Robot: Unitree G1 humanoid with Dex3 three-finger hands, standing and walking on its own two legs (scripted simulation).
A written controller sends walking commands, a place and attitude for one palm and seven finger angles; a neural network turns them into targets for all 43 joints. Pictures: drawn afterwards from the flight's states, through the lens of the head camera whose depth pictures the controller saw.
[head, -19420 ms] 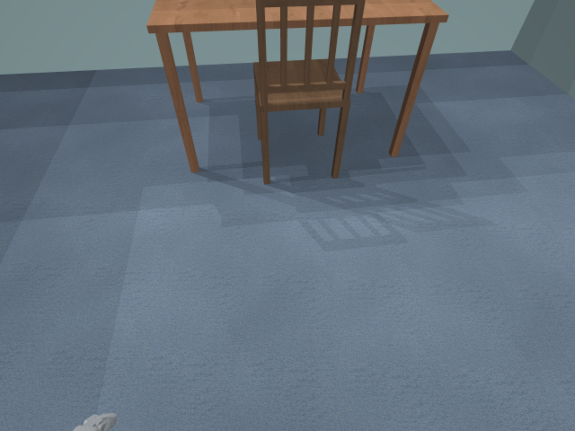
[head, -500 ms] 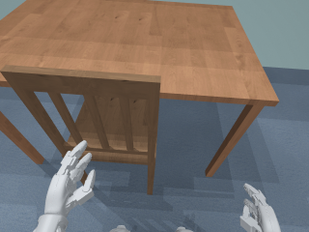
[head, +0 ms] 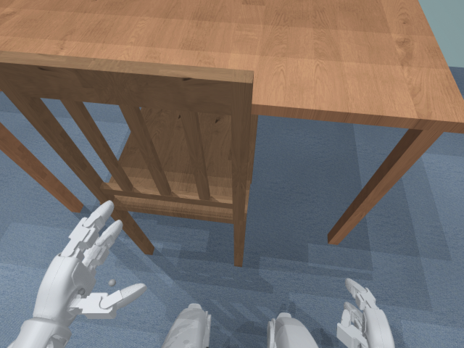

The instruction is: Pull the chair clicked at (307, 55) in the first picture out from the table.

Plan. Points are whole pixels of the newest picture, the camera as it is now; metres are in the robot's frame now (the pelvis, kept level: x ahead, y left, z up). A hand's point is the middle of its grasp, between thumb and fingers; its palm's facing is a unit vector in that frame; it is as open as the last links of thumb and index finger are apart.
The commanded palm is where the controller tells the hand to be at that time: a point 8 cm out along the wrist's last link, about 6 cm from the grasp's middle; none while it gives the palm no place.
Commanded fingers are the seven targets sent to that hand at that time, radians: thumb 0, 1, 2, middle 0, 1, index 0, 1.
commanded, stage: raise the hand toward the chair's back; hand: left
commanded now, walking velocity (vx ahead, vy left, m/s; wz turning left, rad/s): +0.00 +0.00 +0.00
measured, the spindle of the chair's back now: (150, 156) +0.46 +0.19 +0.02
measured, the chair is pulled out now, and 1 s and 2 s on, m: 0.00 0.00 0.00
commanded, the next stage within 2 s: aim the fingers beside a spindle in 1.28 s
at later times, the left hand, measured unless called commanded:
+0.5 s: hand (91, 266) +0.23 +0.22 +0.06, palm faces -0.04 -1.00 -0.07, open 16.5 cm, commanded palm +0.21 +0.28 +0.06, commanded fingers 0.00 -0.50 0.30 -0.06 -0.08 -0.06 -0.08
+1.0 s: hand (88, 247) +0.25 +0.22 +0.07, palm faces -0.06 -1.00 -0.07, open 16.9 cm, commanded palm +0.23 +0.28 +0.07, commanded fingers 0.00 -0.50 0.30 -0.06 -0.08 -0.06 -0.08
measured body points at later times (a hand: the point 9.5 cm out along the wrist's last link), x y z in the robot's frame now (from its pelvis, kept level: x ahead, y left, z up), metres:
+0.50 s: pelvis +0.00 +0.02 +0.01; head +0.08 +0.04 +0.46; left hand +0.23 +0.27 +0.07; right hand +0.20 -0.21 -0.06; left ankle +0.03 +0.13 -0.63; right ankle +0.01 -0.10 -0.63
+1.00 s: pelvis +0.01 +0.02 +0.02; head +0.08 +0.03 +0.47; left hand +0.25 +0.28 +0.07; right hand +0.17 -0.23 -0.06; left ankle +0.03 +0.13 -0.63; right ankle +0.01 -0.10 -0.63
